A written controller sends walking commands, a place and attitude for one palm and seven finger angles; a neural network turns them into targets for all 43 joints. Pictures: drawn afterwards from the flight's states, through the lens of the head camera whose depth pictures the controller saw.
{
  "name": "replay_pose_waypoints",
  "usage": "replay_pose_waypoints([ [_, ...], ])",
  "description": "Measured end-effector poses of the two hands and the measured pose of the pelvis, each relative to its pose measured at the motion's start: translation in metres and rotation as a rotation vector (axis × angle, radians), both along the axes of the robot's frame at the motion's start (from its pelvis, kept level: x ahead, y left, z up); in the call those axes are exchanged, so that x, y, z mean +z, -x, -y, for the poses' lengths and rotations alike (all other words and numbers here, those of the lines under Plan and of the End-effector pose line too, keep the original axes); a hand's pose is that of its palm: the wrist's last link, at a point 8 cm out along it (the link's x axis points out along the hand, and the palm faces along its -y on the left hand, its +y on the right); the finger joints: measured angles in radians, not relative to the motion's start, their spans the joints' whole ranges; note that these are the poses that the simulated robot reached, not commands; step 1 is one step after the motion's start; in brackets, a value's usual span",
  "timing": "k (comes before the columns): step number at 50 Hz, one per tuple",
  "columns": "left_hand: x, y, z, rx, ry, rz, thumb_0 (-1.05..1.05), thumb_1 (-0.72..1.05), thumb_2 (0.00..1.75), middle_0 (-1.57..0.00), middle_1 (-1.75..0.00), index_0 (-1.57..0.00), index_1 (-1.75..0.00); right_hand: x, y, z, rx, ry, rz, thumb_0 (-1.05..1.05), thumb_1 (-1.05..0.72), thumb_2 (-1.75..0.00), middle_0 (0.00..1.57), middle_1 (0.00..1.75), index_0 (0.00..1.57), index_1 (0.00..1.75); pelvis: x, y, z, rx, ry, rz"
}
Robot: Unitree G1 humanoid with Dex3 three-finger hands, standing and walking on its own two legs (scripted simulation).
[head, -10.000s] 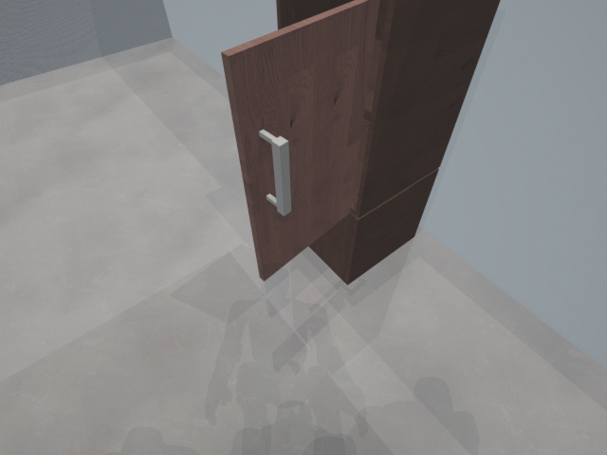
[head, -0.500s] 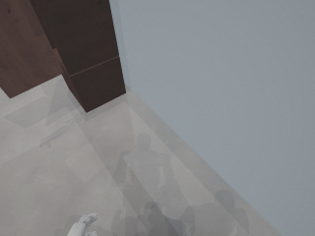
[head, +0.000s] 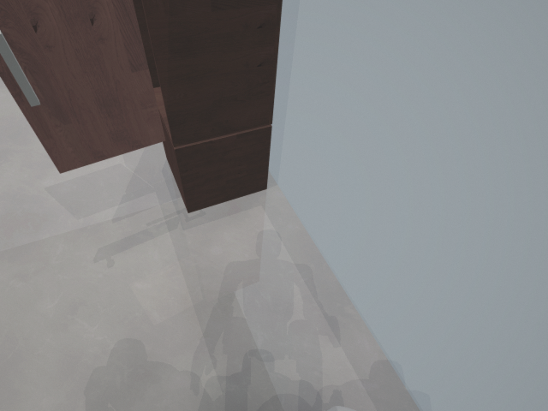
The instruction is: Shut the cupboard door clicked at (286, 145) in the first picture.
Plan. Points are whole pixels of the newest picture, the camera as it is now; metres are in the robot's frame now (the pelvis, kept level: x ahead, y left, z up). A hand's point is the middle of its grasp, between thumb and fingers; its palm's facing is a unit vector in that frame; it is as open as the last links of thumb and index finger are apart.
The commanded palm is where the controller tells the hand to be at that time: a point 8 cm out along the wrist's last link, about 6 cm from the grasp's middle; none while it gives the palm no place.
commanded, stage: walk to a spot facing it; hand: left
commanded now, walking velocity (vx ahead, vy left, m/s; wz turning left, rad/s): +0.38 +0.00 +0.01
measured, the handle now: (15, 67) +0.76 +0.69 +0.02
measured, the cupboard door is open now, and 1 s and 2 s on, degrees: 97 97 97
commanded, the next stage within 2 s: turn to face it in 0.24 s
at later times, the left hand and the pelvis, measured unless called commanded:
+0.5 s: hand (228, 288) +0.35 +0.12 -0.15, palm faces +0.02 -0.98 -0.18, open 7.3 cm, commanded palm none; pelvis +0.22 -0.06 +0.00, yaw +5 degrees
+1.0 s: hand (168, 319) +0.28 +0.22 -0.17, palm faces +0.38 -0.89 -0.24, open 7.3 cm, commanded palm none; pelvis +0.30 -0.01 +0.00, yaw +20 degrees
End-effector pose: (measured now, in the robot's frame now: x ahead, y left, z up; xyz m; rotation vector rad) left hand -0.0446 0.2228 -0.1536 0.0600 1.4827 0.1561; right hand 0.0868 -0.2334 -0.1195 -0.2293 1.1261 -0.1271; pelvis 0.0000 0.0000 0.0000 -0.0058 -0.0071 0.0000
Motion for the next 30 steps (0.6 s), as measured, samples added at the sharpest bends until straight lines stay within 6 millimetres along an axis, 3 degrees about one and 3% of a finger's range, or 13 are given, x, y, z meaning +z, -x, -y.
replay_pose_waypoints([
  [5, 0.015, -0.108, -0.004, -0.028, -0.016, 0.179, 0.01, 0.93, 0.9, -0.19, -0.3, -0.2, -0.3, 0.004, 0.007, 0.001, -0.058, -0.004, -0.103, 0.0, -0.95, -0.9, 0.2, 0.3, 0.21, 0.3, 0.012, -0.043, -0.002, 0.008, 0.0, 0.003],
  [11, 0.03, -0.227, -0.007, -0.102, -0.051, 0.307, 0.01, 0.93, 0.9, -0.19, -0.3, -0.2, -0.3, -0.001, 0.021, 0.002, -0.129, -0.04, -0.254, 0.0, -0.93, -0.9, 0.2, 0.3, 0.2, 0.3, 0.014, -0.099, 0.009, 0.01, -0.01, 0.005],
  [16, 0.034, -0.324, 0.014, -0.187, -0.072, 0.379, 0.01, 0.92, 0.9, -0.19, -0.3, -0.2, -0.3, -0.012, 0.027, 0.005, -0.194, -0.083, -0.393, 0.0, -0.92, -0.9, 0.2, 0.3, 0.2, 0.3, 0.004, -0.15, 0.028, 0.006, -0.024, 0.001],
  [19, 0.03, -0.373, 0.032, -0.204, -0.085, 0.447, 0.01, 0.92, 0.9, -0.19, -0.3, -0.2, -0.3, -0.023, 0.021, 0.012, -0.213, -0.109, -0.481, 0.01, -0.92, -0.9, 0.2, 0.3, 0.2, 0.3, -0.008, -0.182, 0.044, 0.025, -0.029, 0.006],
  [21, 0.03, -0.388, 0.043, -0.189, -0.083, 0.472, 0.0, 0.92, 0.9, -0.19, -0.3, -0.2, -0.3, -0.025, 0.005, 0.02, -0.212, -0.11, -0.51, 0.01, -0.91, -0.9, 0.2, 0.3, 0.2, 0.3, -0.009, -0.196, 0.05, 0.05, -0.019, 0.017],
  [23, 0.032, -0.39, 0.051, -0.159, -0.075, 0.465, 0.0, 0.91, 0.9, -0.19, -0.3, -0.2, -0.3, -0.024, -0.022, 0.029, -0.192, -0.101, -0.501, 0.01, -0.91, -0.9, 0.2, 0.3, 0.2, 0.3, -0.005, -0.208, 0.054, 0.072, -0.015, 0.021],
  [27, 0.029, -0.373, 0.063, -0.084, -0.049, 0.391, 0.0, 0.91, 0.9, -0.19, -0.3, -0.2, -0.3, -0.018, -0.098, 0.045, -0.124, -0.074, -0.402, 0.01, -0.91, -0.9, 0.2, 0.3, 0.2, 0.3, 0.005, -0.229, 0.057, 0.113, -0.014, 0.008],
  [30, 0.032, -0.369, 0.05, 0.023, -0.081, 0.4, -0.04, 0.95, 0.9, -0.2, -0.3, -0.21, -0.3, -0.013, -0.162, 0.052, -0.046, -0.049, -0.306, 0.01, -0.91, -0.9, 0.19, 0.3, 0.2, 0.3, 0.009, -0.242, 0.057, 0.154, -0.009, -0.003],
])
